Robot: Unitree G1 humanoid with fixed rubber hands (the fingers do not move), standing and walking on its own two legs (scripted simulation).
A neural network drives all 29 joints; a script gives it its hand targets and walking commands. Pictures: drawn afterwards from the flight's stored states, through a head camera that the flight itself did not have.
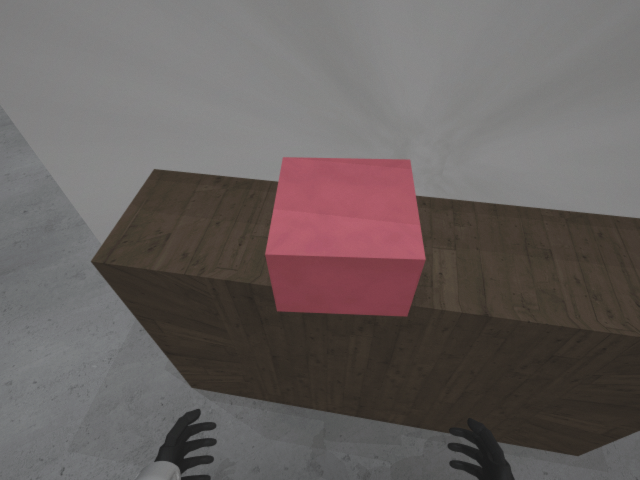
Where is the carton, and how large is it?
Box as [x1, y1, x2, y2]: [265, 157, 425, 316]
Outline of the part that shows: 283,157 265,252 277,310 406,316 425,259 410,161 408,159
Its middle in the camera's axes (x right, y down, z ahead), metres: +0.04 +0.00 +0.64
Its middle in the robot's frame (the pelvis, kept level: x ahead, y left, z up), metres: +0.48 -0.02 -0.02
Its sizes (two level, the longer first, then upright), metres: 0.215 0.209 0.156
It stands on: a pedestal, 0.69 m high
